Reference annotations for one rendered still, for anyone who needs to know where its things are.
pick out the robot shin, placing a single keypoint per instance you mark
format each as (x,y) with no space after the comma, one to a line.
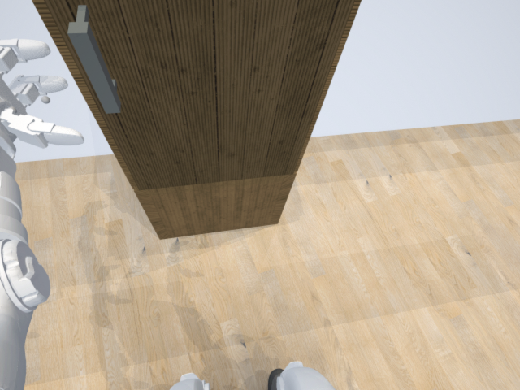
(188,376)
(293,364)

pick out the left robot shin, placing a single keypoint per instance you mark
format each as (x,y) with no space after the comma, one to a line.
(188,376)

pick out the cupboard door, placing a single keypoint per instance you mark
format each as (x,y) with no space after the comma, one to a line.
(210,90)

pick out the robot left hand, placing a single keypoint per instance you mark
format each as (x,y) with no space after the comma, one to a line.
(22,92)

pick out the handle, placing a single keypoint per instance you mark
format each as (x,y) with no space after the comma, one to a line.
(86,47)

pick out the left robot upper arm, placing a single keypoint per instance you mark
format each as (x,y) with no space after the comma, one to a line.
(24,284)

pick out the left robot forearm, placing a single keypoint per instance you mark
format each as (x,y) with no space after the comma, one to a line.
(10,197)

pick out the right robot shin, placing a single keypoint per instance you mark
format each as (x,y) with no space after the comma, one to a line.
(293,364)

